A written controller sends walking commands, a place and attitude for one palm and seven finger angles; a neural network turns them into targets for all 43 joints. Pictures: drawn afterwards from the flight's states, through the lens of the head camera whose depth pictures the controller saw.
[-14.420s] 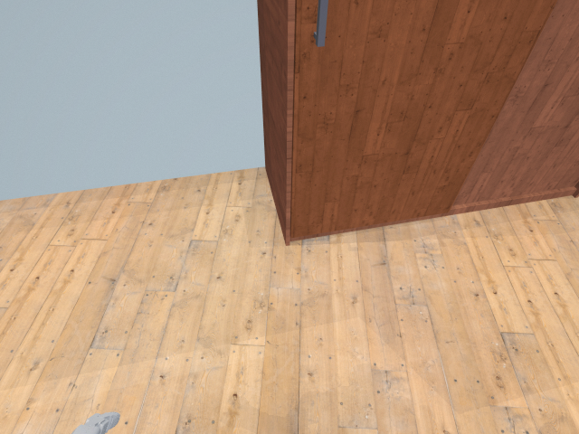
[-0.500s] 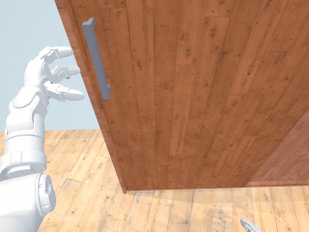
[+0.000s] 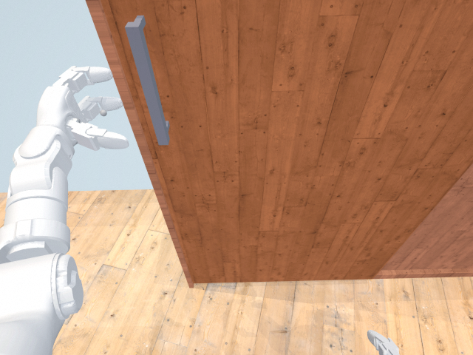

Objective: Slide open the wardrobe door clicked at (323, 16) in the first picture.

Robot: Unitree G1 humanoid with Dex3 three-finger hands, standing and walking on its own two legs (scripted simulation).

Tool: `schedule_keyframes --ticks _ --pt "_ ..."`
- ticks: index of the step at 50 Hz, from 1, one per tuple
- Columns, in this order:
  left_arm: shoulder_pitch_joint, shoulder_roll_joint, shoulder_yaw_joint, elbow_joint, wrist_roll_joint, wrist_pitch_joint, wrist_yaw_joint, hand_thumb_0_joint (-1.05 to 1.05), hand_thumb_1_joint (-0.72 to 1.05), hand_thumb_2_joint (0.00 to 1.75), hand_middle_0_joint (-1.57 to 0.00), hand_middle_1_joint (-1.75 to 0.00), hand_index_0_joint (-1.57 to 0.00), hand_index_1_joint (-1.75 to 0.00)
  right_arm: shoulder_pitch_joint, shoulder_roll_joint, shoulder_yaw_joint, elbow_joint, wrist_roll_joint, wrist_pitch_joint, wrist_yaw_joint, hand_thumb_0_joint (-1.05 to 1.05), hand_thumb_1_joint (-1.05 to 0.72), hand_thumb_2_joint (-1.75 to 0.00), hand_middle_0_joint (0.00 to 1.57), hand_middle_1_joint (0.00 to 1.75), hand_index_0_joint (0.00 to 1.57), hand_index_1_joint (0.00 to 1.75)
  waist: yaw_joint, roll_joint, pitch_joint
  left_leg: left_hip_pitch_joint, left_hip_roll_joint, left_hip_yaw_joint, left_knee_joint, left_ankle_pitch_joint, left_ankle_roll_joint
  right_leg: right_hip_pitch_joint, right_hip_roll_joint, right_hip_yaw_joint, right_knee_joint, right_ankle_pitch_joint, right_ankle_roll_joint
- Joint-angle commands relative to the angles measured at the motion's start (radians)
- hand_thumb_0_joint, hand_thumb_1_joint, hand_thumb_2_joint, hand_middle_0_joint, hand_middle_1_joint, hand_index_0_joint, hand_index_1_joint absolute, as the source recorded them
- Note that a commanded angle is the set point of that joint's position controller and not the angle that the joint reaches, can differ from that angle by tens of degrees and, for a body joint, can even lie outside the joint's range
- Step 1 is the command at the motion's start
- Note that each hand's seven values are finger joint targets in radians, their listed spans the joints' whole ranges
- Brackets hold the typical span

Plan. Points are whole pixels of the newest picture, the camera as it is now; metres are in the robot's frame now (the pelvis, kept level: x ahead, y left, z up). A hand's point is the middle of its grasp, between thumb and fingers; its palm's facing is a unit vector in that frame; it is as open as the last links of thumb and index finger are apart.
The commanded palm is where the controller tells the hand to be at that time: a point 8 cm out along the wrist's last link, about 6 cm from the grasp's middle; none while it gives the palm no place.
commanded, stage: move the hooked fingers beside the handle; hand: left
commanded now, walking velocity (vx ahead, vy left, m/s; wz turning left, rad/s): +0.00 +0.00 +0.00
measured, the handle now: (153, 87) +0.50 +0.16 +0.21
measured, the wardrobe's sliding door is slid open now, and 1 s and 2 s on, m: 0.00 0.00 0.00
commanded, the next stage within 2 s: feel for the door with the fingertips in 0.04 s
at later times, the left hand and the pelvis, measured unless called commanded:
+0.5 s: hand (131, 108) +0.44 +0.18 +0.21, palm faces +0.05 -1.00 +0.01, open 14.0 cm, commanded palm +0.41 +0.24 +0.21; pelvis +0.01 +0.00 +0.00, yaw +0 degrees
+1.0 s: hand (135, 100) +0.44 +0.18 +0.22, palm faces +0.04 -1.00 +0.01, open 14.0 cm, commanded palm +0.42 +0.23 +0.21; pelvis +0.00 -0.01 +0.00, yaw +1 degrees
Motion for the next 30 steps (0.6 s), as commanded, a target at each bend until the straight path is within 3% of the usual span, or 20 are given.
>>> schedule_keyframes --ticks 1,3,5,6,8,12,14,15,17,19,23,24,25,28,30 --pt "-0.561 0.256 0.020 -0.309 -0.032 -0.091 -0.005 0.00 -0.50 0.30 -0.30 -1.20 -0.30 -1.20 -0.052 -0.129 -0.047 -0.129 -0.001 -0.057 -0.010 0.00 -0.90 -0.90 0.20 0.30 0.20 0.30 -0.002 0.072 -0.335 0.117 -0.006 -0.046 -0.034 0.296 0.019 0.152 0.018 0.026 -0.009 0.263 -0.035" --pt "-0.511 0.269 0.044 -0.250 -0.030 -0.062 0.001 0.00 -0.50 0.30 -0.30 -1.20 -0.30 -1.20 -0.039 -0.135 -0.049 -0.114 -0.002 -0.056 -0.010 0.00 -0.90 -0.90 0.20 0.30 0.20 0.30 0.005 0.040 -0.302 0.086 -0.005 -0.047 -0.042 0.274 0.017 0.145 0.020 0.018 -0.014 0.242 -0.034" --pt "-0.459 0.243 0.029 -0.200 -0.030 -0.028 0.001 0.00 -0.50 0.30 -0.30 -1.20 -0.30 -1.20 -0.039 -0.140 -0.050 -0.112 -0.001 -0.051 -0.008 0.00 -0.90 -0.90 0.20 0.30 0.20 0.30 0.007 0.014 -0.260 0.054 -0.004 -0.042 -0.048 0.263 0.019 0.142 0.016 0.015 -0.017 0.240 -0.033" --pt "-0.446 0.251 0.036 -0.201 -0.025 -0.017 0.003 0.00 -0.50 0.30 -0.30 -1.20 -0.30 -1.20 -0.033 -0.142 -0.052 -0.112 -0.001 -0.048 -0.005 0.00 -0.90 -0.90 0.20 0.30 0.20 0.30 0.011 -0.006 -0.275 0.052 -0.004 -0.044 -0.047 0.273 0.018 0.149 0.017 0.011 -0.010 0.249 -0.033" --pt "-0.454 0.192 -0.011 -0.228 -0.026 -0.002 0.003 0.00 -0.50 0.30 -0.30 -1.20 -0.30 -1.20 -0.039 -0.138 -0.054 -0.120 0.000 -0.047 -0.002 0.00 -0.90 -0.90 0.20 0.30 0.20 0.30 0.007 0.017 -0.283 0.063 -0.004 -0.045 -0.044 0.283 0.016 0.137 0.017 0.011 -0.007 0.252 -0.034" --pt "-0.540 0.129 -0.056 -0.364 -0.039 -0.024 0.024 0.00 -0.50 0.30 -0.30 -1.20 -0.30 -1.20 -0.051 -0.128 -0.059 -0.125 -0.004 -0.054 0.001 0.00 -0.90 -0.90 0.20 0.30 0.20 0.30 -0.007 0.026 -0.341 0.135 -0.001 -0.054 -0.026 0.338 0.014 0.130 0.024 0.009 -0.002 0.276 -0.034" --pt "-0.500 0.170 -0.006 -0.377 -0.050 -0.035 0.042 0.00 -0.50 0.30 -0.30 -1.20 -0.30 -1.20 -0.050 -0.132 -0.060 -0.121 -0.008 -0.052 0.002 0.00 -0.90 -0.90 0.20 0.30 0.20 0.30 0.009 -0.021 -0.366 0.137 0.002 -0.054 -0.024 0.364 0.014 0.161 0.026 0.006 0.001 0.293 -0.034" --pt "-0.503 0.164 -0.001 -0.392 -0.051 -0.035 0.052 0.00 -0.50 0.30 -0.30 -1.20 -0.30 -1.20 -0.056 -0.127 -0.057 -0.122 -0.008 -0.052 0.004 0.00 -0.90 -0.90 0.20 0.30 0.20 0.30 0.015 -0.010 -0.371 0.133 -0.002 -0.056 -0.025 0.365 0.013 0.169 0.025 0.010 0.006 0.301 -0.034" --pt "-0.471 0.143 0.005 -0.375 -0.045 -0.024 0.073 0.00 -0.50 0.30 -0.30 -1.20 -0.30 -1.20 -0.066 -0.119 -0.055 -0.116 -0.012 -0.051 0.008 0.00 -0.90 -0.90 0.20 0.30 0.20 0.30 0.023 -0.025 -0.353 0.113 -0.005 -0.045 -0.024 0.372 0.014 0.181 0.022 0.010 0.011 0.327 -0.032" --pt "-0.415 0.191 0.046 -0.366 -0.025 -0.009 0.098 0.00 -0.50 0.30 -0.30 -1.20 -0.30 -1.20 -0.074 -0.122 -0.055 -0.117 -0.015 -0.037 0.013 0.00 -0.90 -0.90 0.20 0.30 0.20 0.30 0.044 -0.032 -0.327 0.084 -0.006 -0.037 -0.031 0.366 0.016 0.200 0.018 0.010 0.010 0.327 -0.032" --pt "-0.408 0.128 -0.006 -0.364 0.000 0.038 0.120 0.00 -0.50 0.30 -0.30 -1.20 -0.30 -1.20 -0.099 -0.110 -0.049 -0.130 -0.011 -0.019 0.017 0.00 -0.90 -0.90 0.20 0.30 0.20 0.30 0.036 -0.024 -0.290 0.058 -0.006 -0.028 -0.039 0.334 0.018 0.189 0.013 0.015 0.010 0.317 -0.030" --pt "-0.408 0.139 -0.003 -0.367 0.002 0.040 0.122 0.00 -0.50 0.30 -0.30 -1.20 -0.30 -1.20 -0.101 -0.114 -0.052 -0.133 -0.010 -0.013 0.014 0.00 -0.90 -0.90 0.20 0.30 0.20 0.30 0.035 -0.046 -0.293 0.061 -0.004 -0.030 -0.040 0.330 0.019 0.196 0.012 0.013 0.006 0.309 -0.029" --pt "-0.449 0.122 -0.023 -0.397 -0.001 0.040 0.121 0.00 -0.50 0.30 -0.30 -1.20 -0.30 -1.20 -0.108 -0.112 -0.051 -0.137 -0.009 -0.012 0.011 0.00 -0.90 -0.90 0.20 0.30 0.20 0.30 0.023 -0.036 -0.307 0.075 -0.005 -0.028 -0.038 0.322 0.022 0.193 0.013 0.018 0.004 0.310 -0.027" --pt "-0.506 0.127 -0.022 -0.455 -0.006 0.026 0.120 0.00 -0.50 0.30 -0.30 -1.20 -0.30 -1.20 -0.113 -0.104 -0.050 -0.143 -0.011 -0.014 0.004 0.00 -0.90 -0.90 0.20 0.30 0.20 0.30 0.020 -0.007 -0.362 0.115 -0.009 -0.030 -0.025 0.357 0.022 0.209 0.015 0.024 0.010 0.344 -0.030" --pt "-0.526 0.117 -0.034 -0.444 -0.011 0.015 0.117 0.00 -0.50 0.30 -0.30 -1.20 -0.30 -1.20 -0.110 -0.103 -0.050 -0.135 -0.012 -0.014 -0.001 0.00 -0.90 -0.90 0.20 0.30 0.20 0.30 0.010 -0.020 -0.361 0.123 -0.009 -0.031 -0.022 0.360 0.024 0.208 0.016 0.022 0.007 0.351 -0.027"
